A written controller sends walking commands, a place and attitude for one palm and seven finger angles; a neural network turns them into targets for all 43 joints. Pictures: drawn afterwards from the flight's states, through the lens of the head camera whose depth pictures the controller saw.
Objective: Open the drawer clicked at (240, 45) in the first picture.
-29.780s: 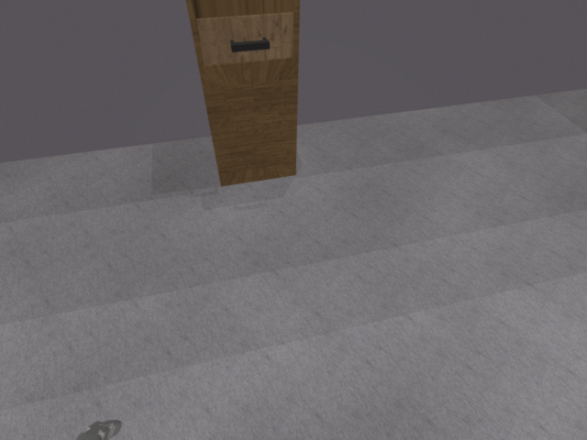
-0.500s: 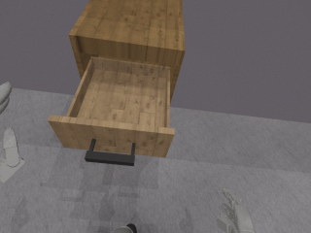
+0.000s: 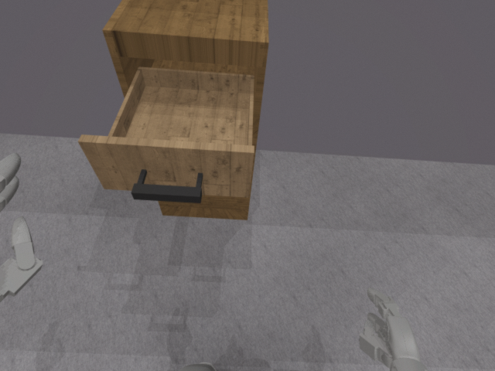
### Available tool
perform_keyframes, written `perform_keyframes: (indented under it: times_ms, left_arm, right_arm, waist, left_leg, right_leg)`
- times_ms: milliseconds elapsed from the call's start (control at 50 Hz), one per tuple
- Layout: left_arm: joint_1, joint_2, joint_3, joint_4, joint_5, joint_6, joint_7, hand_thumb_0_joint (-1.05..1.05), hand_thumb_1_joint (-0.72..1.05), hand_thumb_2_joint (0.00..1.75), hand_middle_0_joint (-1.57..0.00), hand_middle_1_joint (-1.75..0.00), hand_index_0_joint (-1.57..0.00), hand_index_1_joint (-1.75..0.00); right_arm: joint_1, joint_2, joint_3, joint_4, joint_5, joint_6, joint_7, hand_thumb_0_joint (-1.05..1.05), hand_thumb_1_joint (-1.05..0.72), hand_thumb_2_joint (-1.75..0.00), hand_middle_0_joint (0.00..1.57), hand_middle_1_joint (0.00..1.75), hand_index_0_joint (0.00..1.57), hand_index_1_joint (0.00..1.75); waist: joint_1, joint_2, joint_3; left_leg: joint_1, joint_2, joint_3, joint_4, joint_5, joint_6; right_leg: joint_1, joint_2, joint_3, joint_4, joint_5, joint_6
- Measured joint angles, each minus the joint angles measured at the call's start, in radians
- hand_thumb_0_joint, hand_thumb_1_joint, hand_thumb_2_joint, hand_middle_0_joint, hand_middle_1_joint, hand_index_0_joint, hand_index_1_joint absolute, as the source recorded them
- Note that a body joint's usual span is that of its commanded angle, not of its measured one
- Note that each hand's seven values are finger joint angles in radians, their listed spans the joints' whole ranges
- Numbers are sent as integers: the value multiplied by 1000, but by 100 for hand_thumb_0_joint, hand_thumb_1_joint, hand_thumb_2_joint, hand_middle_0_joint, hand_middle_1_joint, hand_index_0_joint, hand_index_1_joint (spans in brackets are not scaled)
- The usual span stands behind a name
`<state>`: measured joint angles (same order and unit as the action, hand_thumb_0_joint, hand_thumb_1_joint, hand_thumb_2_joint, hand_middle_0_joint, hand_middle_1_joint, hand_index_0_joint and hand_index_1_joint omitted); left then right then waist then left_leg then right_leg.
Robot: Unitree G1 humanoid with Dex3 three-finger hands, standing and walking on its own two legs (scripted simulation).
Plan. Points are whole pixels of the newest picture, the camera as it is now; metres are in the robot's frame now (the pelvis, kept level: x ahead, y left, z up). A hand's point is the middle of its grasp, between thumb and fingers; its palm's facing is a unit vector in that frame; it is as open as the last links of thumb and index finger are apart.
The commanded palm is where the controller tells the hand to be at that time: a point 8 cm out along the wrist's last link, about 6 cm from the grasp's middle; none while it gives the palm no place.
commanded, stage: stop stepping back and stand still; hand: left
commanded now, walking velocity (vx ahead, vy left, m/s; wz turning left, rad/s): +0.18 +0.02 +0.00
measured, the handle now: (169, 184) +0.47 +0.19 -0.05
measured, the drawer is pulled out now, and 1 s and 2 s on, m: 0.30 0.30 0.30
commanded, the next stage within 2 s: let the arm hang, fingers relaxed in 0.64 s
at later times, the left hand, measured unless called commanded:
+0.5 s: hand out of the picture +0.10 +0.22 +0.17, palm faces +0.40 -0.79 -0.47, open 7.4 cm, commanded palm +0.04 +0.27 +0.19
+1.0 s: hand out of the picture +0.01 +0.16 -0.15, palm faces +0.08 -0.98 -0.19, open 7.4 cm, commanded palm none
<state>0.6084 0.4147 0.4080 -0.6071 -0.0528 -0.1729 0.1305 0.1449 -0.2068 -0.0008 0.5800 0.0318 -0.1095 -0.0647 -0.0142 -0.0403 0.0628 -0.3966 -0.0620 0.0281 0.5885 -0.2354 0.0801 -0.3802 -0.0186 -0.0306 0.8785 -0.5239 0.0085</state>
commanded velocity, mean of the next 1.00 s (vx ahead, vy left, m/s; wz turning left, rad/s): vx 0.09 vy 0.02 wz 0.00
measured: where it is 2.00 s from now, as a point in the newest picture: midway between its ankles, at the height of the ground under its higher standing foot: outside the picture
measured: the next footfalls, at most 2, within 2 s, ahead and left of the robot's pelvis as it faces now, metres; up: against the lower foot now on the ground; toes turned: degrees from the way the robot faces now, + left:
left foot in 0.36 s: -0.02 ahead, +0.11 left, +0.00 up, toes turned +5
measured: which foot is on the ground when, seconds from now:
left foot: down 0.00-0.16, up 0.18-0.34, down 0.36-1.00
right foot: down 0.00-1.00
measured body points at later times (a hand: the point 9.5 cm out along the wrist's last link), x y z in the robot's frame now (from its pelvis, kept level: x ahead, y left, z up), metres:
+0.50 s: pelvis -0.07 -0.02 +0.00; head -0.06 -0.01 +0.45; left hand +0.07 +0.26 +0.19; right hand +0.10 -0.25 -0.08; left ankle -0.06 +0.11 -0.73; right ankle -0.01 -0.13 -0.73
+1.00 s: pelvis -0.06 -0.02 +0.00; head -0.05 -0.02 +0.45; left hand +0.01 +0.21 -0.13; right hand +0.05 -0.25 -0.13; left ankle -0.06 +0.11 -0.73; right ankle -0.02 -0.14 -0.73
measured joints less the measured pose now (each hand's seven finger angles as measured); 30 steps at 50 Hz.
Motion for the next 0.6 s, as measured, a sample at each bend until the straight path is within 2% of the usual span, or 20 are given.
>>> perform_keyframes:
  times_ms: [60,120,140,160,200,240,260,300,340,360,380,420,460,520,600]
  left_arm:
    - [-20,13,-26,-43,7,37,7,2,89,90,-21,-30,-21,-30]
    - [69,51,-5,-133,6,12,8,2,89,90,-21,-30,-21,-30]
    - [99,61,6,-153,8,-4,6,2,89,90,-21,-30,-22,-30]
    - [120,70,15,-165,9,-19,2,2,89,90,-21,-30,-22,-30]
    - [134,82,26,-166,6,-45,-9,2,89,89,-21,-30,-22,-30]
    - [111,61,25,-132,8,-59,-18,2,89,89,-22,-30,-22,-30]
    - [95,43,26,-105,11,-60,-17,1,89,89,-22,-30,-22,-30]
    - [63,7,24,-38,19,-54,-6,1,89,89,-22,-30,-22,-30]
    - [38,-31,7,20,26,-38,10,1,89,89,-21,-30,-22,-30]
    - [27,-49,-7,36,27,-29,17,1,89,90,-21,-30,-22,-30]
    - [13,-61,-21,51,29,-21,23,1,89,90,-21,-30,-22,-30]
    - [10,-72,-45,54,34,-2,27,2,89,90,-21,-30,-21,-30]
    - [38,-58,-55,20,38,8,23,2,89,90,-21,-30,-21,-30]
    - [75,-17,-50,-42,37,-10,21,2,89,90,-21,-30,-21,-30]
    - [45,-7,-41,-46,31,-45,21,2,89,90,-21,-30,-22,-30]
  right_arm:
    - [11,15,15,1,-11,-25,10,1,-90,-90,20,30,20,29]
    - [47,36,34,-8,-12,-23,22,1,-90,-90,21,30,21,30]
    - [58,38,36,-10,-12,-15,24,1,-90,-90,21,30,21,30]
    - [66,38,34,-8,-13,-3,27,1,-90,-90,21,30,21,30]
    - [81,31,24,12,-11,19,28,1,-90,-90,21,30,21,30]
    - [92,24,11,53,-11,39,24,1,-90,-90,21,30,21,30]
    - [96,21,7,71,-12,49,21,1,-90,-90,21,30,21,30]
    - [110,14,1,88,-14,57,10,1,-90,-90,21,30,21,30]
    - [126,-7,-4,81,-16,43,-4,1,-90,-90,21,30,21,30]
    - [129,-22,-9,73,-20,28,-12,1,-90,-90,21,30,21,30]
    - [123,-26,-15,74,-25,17,-18,1,-90,-90,21,30,21,30]
    - [116,-24,-17,64,-26,3,-19,1,-90,-90,21,30,21,30]
    - [115,-14,-10,52,-25,-11,-15,1,-90,-90,20,30,20,29]
    - [110,7,6,41,-19,-27,-4,1,-90,-90,20,30,20,29]
    - [88,18,18,47,-21,-21,1,1,-90,-90,21,30,21,30]
  waist:
    - [-20,-10,31]
    - [-34,-15,13]
    - [-36,-6,6]
    - [-40,9,5]
    - [-39,26,-8]
    - [-23,19,-36]
    - [-17,10,-53]
    - [-15,-6,-87]
    - [-22,4,-106]
    - [-28,19,-104]
    - [-31,14,-88]
    - [-23,2,-60]
    - [-18,-2,-50]
    - [-9,2,-39]
    - [14,24,-49]
  left_leg:
    - [-5,-2,-17,-23,54,-12]
    - [-17,7,-26,-25,71,-28]
    - [-28,16,-30,-6,57,-33]
    - [-41,23,-41,31,7,-39]
    - [-92,27,-50,191,-113,-54]
    - [-130,26,-42,368,-140,-59]
    - [-124,33,-33,396,-143,-57]
    - [-62,58,-14,311,-151,-48]
    - [43,85,-12,108,-155,-38]
    - [85,95,-19,8,-131,-45]
    - [93,86,-18,-17,-78,-65]
    - [102,72,-13,-15,-43,-82]
    - [112,70,-12,-18,-39,-86]
    - [118,78,-23,-4,-46,-92]
    - [101,88,-33,34,-102,-73]
  right_leg:
    - [-19,-10,5,-61,18,7]
    - [37,-15,-21,-215,94,3]
    - [50,-9,-32,-253,160,-2]
    - [58,-2,-48,-271,223,-11]
    - [61,1,-71,-275,254,-24]
    - [56,-9,-69,-286,256,-28]
    - [52,-17,-64,-295,260,-28]
    - [41,-33,-62,-307,268,-27]
    - [29,-40,-75,-302,271,-22]
    - [20,-41,-87,-289,270,-16]
    - [17,-51,-82,-271,259,-11]
    - [20,-47,-53,-249,207,-7]
    - [29,-37,-33,-251,198,-6]
    - [57,-24,-38,-292,299,-11]
    - [58,-7,-43,-298,285,-25]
